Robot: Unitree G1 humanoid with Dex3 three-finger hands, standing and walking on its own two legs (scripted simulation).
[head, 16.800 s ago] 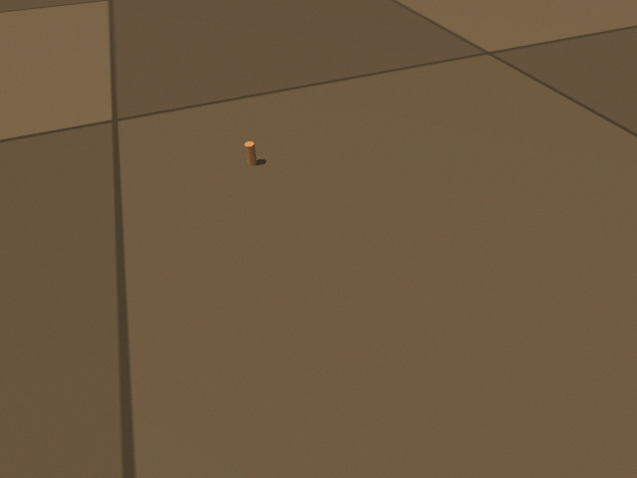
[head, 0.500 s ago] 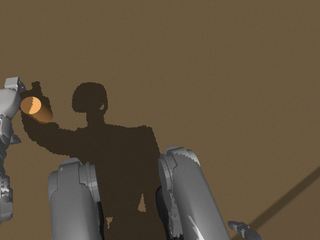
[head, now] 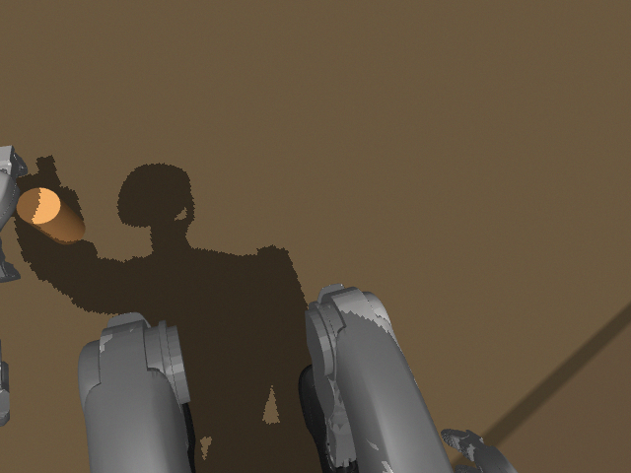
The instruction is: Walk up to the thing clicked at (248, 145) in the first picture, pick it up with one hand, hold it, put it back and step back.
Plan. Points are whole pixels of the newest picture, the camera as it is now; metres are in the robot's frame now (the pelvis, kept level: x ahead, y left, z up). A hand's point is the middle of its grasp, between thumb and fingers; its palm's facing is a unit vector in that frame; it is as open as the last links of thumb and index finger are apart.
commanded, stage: rise first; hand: left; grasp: from above
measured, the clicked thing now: (54, 218) +0.48 +0.31 -0.27
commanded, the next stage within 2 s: approach in 1.02 s
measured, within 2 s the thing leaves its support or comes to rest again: neither
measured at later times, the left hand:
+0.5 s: hand out of the picture +0.45 +0.35 -0.17, palm faces -0.43 -0.10 -0.90, open 14.2 cm
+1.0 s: hand out of the picture +0.45 +0.35 -0.15, palm faces -0.43 -0.09 -0.90, open 14.1 cm
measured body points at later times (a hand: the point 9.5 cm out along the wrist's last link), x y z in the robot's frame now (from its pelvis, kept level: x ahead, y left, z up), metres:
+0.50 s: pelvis +0.00 +0.00 +0.00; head +0.24 +0.09 +0.37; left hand +0.47 +0.35 -0.12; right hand +0.07 -0.27 -0.11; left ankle +0.08 +0.14 -0.30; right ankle +0.09 -0.12 -0.30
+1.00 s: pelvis +0.00 +0.00 +0.00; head +0.23 +0.09 +0.38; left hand +0.47 +0.35 -0.10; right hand +0.07 -0.26 -0.10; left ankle +0.08 +0.14 -0.30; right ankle +0.09 -0.12 -0.30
